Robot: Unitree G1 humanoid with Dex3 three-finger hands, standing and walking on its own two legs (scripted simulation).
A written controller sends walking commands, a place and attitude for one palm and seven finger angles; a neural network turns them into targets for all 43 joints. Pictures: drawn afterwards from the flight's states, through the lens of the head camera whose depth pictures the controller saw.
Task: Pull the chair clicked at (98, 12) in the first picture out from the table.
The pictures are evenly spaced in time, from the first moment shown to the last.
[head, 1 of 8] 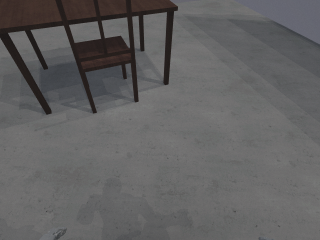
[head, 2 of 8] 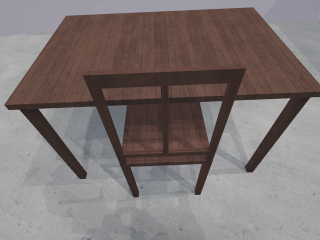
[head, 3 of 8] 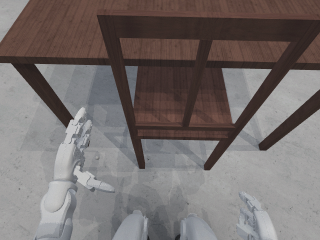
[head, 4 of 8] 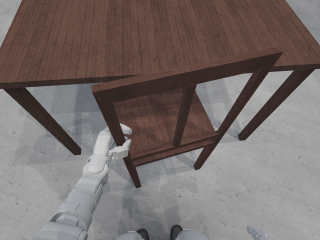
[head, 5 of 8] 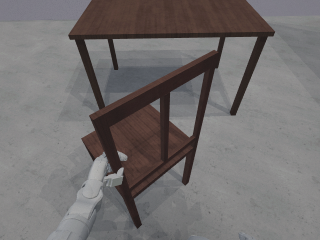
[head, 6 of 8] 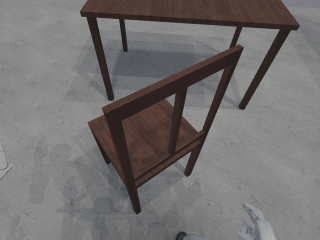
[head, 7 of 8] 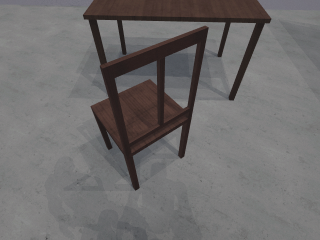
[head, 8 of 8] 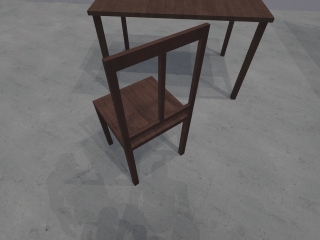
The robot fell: no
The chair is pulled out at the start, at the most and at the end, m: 0.00 0.65 0.65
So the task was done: yes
